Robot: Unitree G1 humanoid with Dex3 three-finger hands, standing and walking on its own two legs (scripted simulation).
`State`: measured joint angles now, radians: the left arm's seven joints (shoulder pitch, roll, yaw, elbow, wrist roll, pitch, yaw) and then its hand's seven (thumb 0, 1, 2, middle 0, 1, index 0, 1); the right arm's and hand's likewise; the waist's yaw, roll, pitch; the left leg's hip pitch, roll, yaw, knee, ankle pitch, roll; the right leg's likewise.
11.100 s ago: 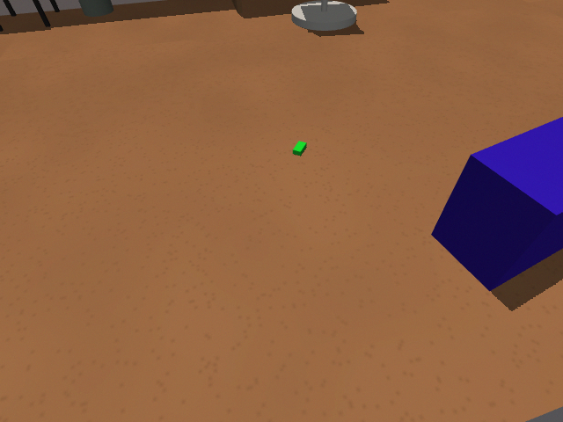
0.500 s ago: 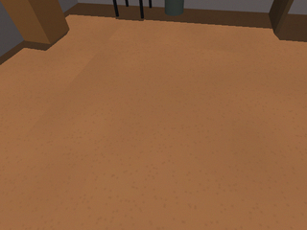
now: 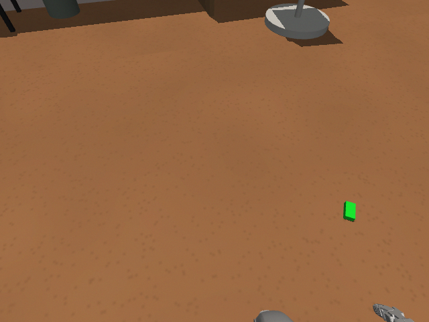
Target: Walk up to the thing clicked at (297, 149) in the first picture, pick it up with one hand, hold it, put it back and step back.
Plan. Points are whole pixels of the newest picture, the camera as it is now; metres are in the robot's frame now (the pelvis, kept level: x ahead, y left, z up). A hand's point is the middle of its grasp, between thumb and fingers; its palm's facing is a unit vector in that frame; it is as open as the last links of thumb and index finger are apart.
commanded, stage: walk up
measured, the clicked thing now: (349, 210) +0.69 -0.73 -0.77
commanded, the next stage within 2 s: none
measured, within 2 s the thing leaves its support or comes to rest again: neither
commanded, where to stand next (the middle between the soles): +0.09 -0.02 m, yaw -42 degrees
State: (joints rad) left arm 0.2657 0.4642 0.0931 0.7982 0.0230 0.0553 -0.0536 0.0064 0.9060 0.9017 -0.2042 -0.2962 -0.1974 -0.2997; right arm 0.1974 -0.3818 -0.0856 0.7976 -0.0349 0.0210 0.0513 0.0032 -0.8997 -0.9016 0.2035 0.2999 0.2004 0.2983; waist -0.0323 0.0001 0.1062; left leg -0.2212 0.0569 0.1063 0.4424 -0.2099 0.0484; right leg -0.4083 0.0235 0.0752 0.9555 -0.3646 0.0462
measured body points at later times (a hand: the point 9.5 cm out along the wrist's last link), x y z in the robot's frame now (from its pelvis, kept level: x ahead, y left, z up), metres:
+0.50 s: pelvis +0.05 -0.01 -0.03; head +0.07 -0.02 +0.41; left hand +0.27 +0.24 -0.13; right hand -0.02 -0.33 -0.14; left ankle +0.16 +0.08 -0.75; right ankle -0.04 -0.15 -0.75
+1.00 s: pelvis +0.05 -0.02 -0.04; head +0.08 -0.05 +0.41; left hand +0.30 +0.20 -0.14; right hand -0.06 -0.33 -0.15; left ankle +0.12 +0.09 -0.70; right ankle +0.00 -0.11 -0.75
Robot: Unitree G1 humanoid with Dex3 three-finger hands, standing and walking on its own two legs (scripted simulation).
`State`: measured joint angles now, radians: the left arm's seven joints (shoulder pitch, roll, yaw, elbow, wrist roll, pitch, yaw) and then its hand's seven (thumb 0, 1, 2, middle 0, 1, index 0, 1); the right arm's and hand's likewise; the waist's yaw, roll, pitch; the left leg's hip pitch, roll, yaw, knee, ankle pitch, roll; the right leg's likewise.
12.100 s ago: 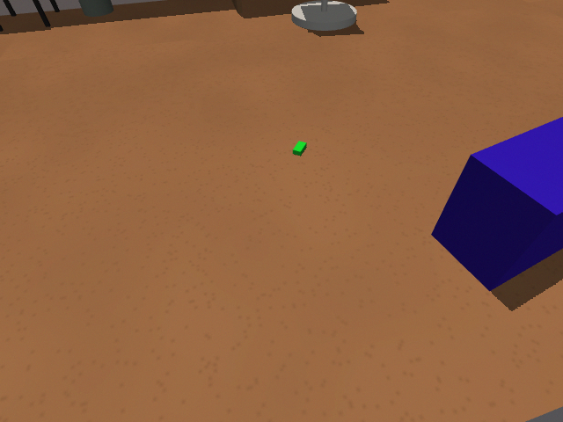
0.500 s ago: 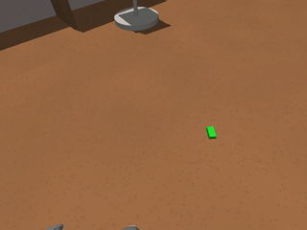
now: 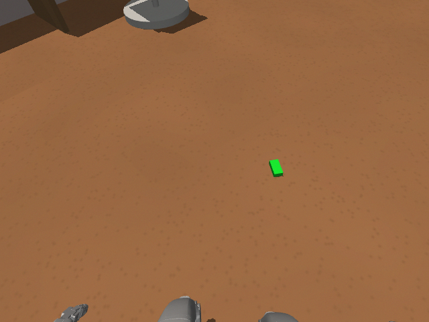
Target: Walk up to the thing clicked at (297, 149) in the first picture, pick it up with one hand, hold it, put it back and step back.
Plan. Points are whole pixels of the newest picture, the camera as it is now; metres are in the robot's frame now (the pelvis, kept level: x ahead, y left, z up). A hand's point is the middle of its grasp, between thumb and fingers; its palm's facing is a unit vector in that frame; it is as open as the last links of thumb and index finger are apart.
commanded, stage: walk up
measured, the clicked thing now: (275, 167) +0.91 -0.30 -0.73
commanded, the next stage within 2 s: none
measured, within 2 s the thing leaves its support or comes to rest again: neither
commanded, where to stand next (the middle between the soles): +0.05 +0.02 m, yaw +63 degrees
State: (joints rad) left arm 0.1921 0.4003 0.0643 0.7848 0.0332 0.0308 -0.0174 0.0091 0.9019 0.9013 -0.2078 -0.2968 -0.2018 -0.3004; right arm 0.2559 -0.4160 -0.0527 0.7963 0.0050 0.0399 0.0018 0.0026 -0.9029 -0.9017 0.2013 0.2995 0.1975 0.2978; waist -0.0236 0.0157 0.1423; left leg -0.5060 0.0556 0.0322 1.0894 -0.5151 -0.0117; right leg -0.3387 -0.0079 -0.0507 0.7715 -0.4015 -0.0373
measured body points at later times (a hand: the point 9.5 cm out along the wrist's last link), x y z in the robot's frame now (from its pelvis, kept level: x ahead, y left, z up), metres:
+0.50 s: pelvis -0.02 -0.06 +0.00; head +0.02 -0.04 +0.44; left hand +0.00 +0.30 -0.09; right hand +0.19 -0.33 -0.10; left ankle +0.01 +0.12 -0.69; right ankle +0.06 -0.14 -0.71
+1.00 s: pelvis -0.02 -0.03 +0.01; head -0.03 +0.00 +0.46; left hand -0.23 +0.23 -0.11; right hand +0.27 -0.21 -0.07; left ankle -0.11 +0.05 -0.71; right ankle +0.10 -0.11 -0.67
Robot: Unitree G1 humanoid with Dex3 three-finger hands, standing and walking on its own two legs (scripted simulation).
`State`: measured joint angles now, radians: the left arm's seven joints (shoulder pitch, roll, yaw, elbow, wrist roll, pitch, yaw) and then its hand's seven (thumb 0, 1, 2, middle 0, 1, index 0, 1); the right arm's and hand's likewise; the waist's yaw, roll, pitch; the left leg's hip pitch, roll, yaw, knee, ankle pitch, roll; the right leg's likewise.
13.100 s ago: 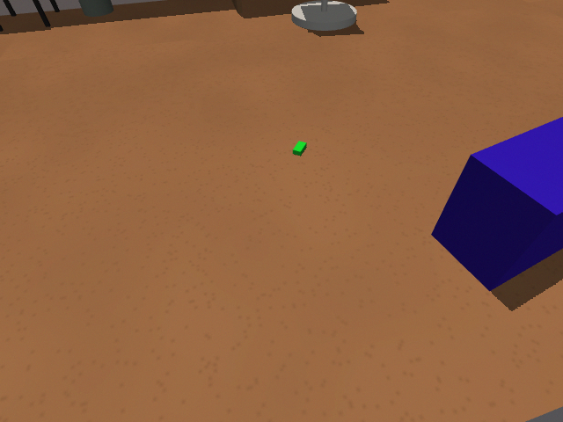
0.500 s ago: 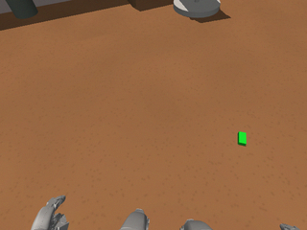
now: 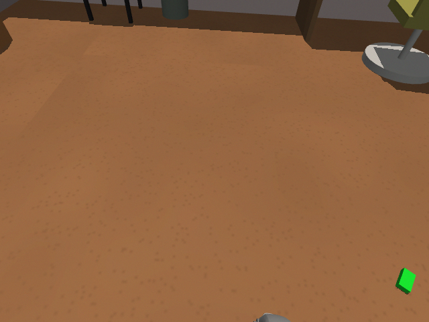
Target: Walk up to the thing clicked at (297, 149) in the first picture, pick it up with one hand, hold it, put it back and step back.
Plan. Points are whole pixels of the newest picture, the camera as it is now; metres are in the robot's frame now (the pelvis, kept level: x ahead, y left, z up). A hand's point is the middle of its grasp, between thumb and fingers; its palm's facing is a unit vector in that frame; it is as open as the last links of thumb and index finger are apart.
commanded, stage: walk up
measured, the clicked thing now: (405, 280) +0.44 -0.86 -0.74
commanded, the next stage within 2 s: stand in 1.08 s
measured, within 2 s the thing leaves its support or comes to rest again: neither
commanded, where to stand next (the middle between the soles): +0.09 -0.01 m, yaw +17 degrees
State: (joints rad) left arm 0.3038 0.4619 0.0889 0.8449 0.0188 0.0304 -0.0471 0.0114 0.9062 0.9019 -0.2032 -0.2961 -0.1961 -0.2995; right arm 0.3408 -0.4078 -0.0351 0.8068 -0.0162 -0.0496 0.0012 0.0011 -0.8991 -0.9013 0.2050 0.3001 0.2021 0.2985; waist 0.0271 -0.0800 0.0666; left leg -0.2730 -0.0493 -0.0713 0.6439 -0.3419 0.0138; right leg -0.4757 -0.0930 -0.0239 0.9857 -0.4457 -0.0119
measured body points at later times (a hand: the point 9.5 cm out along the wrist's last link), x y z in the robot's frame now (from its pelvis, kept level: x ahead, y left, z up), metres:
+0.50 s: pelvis +0.01 -0.01 -0.02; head +0.04 +0.00 +0.43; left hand +0.02 +0.33 -0.13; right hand +0.17 -0.31 -0.12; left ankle +0.01 +0.09 -0.72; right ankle +0.08 -0.15 -0.71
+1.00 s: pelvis +0.02 -0.02 +0.01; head +0.03 -0.01 +0.46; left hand +0.01 +0.30 -0.12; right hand +0.22 -0.27 -0.11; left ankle +0.01 +0.09 -0.72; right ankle +0.08 -0.15 -0.72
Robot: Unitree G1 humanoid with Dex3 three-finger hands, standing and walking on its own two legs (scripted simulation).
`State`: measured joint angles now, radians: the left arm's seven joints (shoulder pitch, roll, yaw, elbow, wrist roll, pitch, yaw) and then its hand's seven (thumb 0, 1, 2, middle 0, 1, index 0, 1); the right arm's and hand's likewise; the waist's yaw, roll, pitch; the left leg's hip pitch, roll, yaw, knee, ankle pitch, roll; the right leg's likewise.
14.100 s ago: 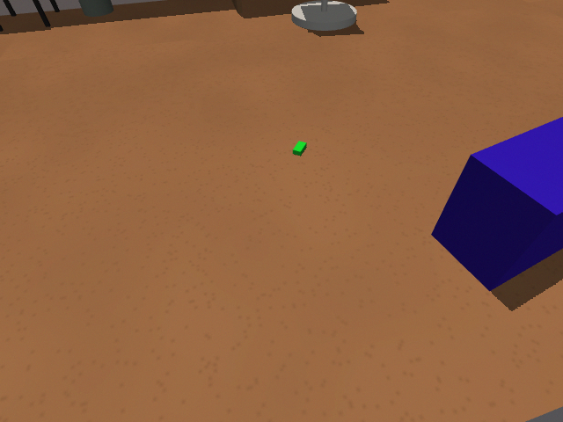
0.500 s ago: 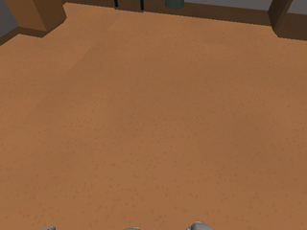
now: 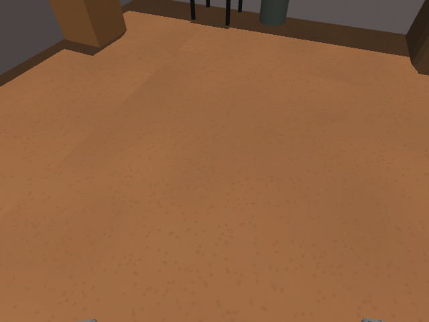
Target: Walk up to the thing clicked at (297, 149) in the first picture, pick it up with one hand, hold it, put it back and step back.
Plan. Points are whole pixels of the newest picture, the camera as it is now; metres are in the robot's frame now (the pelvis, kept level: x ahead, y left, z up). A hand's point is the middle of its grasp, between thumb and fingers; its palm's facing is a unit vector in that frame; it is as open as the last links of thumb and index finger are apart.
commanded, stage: walk up
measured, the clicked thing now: out of the picture +0.11 -0.93 -0.75
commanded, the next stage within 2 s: stand in 0.08 s
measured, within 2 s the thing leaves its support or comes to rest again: neither
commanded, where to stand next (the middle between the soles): +0.07 -0.01 m, yaw -3 degrees
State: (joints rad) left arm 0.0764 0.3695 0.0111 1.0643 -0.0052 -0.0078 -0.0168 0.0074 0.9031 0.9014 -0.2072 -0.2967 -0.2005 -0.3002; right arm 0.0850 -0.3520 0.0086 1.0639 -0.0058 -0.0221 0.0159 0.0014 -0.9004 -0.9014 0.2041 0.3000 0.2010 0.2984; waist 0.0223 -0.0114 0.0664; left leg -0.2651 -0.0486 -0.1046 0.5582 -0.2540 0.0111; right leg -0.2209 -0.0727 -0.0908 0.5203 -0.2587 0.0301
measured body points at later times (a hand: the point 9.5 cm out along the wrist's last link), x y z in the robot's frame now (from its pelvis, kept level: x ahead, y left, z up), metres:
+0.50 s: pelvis +0.01 -0.02 +0.01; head +0.02 -0.02 +0.46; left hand +0.09 +0.28 -0.12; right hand +0.09 -0.32 -0.12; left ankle +0.03 +0.11 -0.73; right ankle +0.01 -0.14 -0.73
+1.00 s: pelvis +0.02 -0.03 +0.01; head +0.02 -0.03 +0.46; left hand +0.11 +0.27 -0.12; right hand +0.09 -0.33 -0.12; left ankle +0.03 +0.11 -0.73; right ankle +0.01 -0.14 -0.73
